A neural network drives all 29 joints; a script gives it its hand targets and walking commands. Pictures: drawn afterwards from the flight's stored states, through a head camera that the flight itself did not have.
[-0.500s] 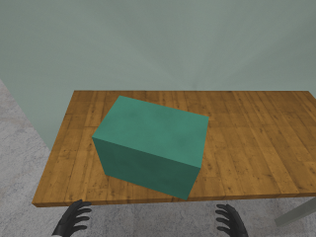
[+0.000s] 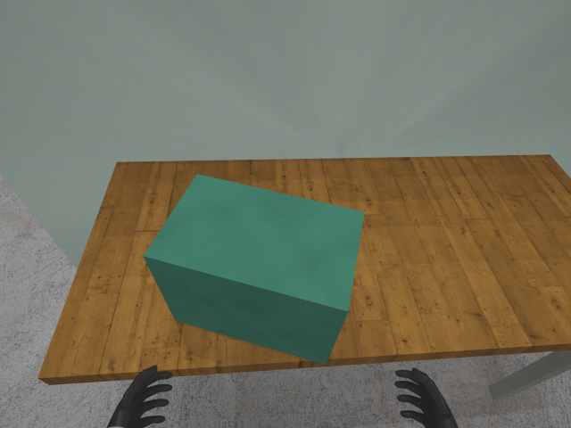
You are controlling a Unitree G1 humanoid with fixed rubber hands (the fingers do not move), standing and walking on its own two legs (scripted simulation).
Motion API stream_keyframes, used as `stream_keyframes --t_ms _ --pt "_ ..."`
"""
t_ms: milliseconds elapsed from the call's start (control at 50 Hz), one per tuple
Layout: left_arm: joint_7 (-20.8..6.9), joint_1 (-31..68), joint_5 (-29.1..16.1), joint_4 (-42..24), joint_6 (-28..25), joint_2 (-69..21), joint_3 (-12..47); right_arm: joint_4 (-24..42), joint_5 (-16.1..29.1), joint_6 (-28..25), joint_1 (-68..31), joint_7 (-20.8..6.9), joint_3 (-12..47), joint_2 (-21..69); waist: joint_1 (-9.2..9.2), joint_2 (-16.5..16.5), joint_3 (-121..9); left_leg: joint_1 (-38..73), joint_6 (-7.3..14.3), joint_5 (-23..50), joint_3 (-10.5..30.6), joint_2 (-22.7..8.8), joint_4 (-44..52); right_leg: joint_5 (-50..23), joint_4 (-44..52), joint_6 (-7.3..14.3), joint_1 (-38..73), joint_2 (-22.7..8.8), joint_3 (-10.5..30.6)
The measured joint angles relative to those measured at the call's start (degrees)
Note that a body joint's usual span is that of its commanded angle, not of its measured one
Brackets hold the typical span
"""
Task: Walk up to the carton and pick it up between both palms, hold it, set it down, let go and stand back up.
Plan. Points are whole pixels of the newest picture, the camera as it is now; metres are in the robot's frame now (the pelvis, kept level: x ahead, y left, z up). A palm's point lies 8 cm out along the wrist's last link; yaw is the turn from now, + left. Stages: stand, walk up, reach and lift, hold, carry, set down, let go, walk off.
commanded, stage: set down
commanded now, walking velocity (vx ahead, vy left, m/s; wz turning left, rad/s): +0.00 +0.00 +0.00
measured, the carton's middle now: (262, 270) +0.37 +0.05 -0.03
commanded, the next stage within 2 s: let go in 0.56 s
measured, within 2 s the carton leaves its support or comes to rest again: neither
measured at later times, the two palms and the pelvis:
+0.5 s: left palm out of the picture +0.14 +0.22 -0.09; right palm out of the picture +0.15 -0.23 -0.09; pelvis -0.01 -0.01 +0.00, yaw +0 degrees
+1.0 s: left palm out of the picture +0.11 +0.22 -0.10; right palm out of the picture +0.11 -0.23 -0.09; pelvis -0.03 +0.00 +0.00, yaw +0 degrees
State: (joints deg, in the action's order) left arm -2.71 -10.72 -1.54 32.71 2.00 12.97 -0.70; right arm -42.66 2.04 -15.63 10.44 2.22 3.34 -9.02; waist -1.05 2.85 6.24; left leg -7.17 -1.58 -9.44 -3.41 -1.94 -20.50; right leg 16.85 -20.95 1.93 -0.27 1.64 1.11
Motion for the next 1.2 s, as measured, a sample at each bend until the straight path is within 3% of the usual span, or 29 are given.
stream_keyframes --t_ms 360,900,1120,1200 --pt "1.2 0.8 1.0 0.7 2.6 -1.9 -0.5 -4.6 -0.1 1.3 -3.7 -2.2 -1.6 -2.5 -0.45 -0.4 -0.3 -0.3 -0.3 1.1 -0.5 -0.1 1.1 0.1 -1.3 0.3 -1.7 0.1 0.4" --pt "4.1 0.7 1.1 0.3 5.0 -1.7 1.7 -2.1 -2.3 4.8 -1.3 -3.4 -4.4 -1.2 0.07 -0.1 0.3 -2.9 0.1 1.7 0.3 0.0 -1.4 0.2 -4.7 0.2 -4.3 0.0 -0.4" --pt "4.4 -0.3 1.2 0.3 3.2 -1.6 1.8 -2.0 -1.8 3.6 -0.6 -3.5 -3.9 -1.2 0.26 0.0 0.8 -3.5 0.3 1.1 0.1 0.0 -2.5 0.4 -5.1 0.0 -4.7 0.0 -0.2" --pt "2.9 -1.7 2.6 4.3 -1.2 -0.6 1.0 -3.3 -3.6 10.2 0.0 -3.0 -3.8 -3.2 0.63 -1.5 -2.2 -6.1 0.5 -1.2 0.7 -0.8 -6.5 1.1 -5.9 -0.2 -5.6 0.7 -0.7"
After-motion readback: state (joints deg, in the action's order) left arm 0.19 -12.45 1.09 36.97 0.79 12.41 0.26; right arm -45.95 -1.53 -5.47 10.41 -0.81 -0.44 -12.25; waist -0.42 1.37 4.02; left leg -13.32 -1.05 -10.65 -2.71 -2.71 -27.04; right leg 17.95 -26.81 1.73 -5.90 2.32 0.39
